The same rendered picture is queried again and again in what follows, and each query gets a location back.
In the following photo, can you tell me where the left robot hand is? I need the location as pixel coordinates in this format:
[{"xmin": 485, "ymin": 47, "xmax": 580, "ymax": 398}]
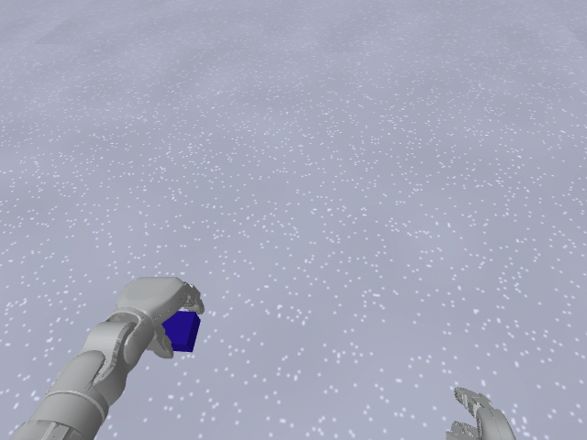
[{"xmin": 116, "ymin": 277, "xmax": 205, "ymax": 358}]

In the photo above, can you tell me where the right robot hand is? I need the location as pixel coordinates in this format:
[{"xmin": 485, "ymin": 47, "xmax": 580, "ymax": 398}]
[{"xmin": 446, "ymin": 388, "xmax": 516, "ymax": 440}]

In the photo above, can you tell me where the left robot arm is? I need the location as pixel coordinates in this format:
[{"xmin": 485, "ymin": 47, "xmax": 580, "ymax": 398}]
[{"xmin": 9, "ymin": 307, "xmax": 154, "ymax": 440}]

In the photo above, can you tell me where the small box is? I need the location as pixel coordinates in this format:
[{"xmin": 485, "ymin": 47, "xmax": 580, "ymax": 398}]
[{"xmin": 162, "ymin": 311, "xmax": 201, "ymax": 352}]

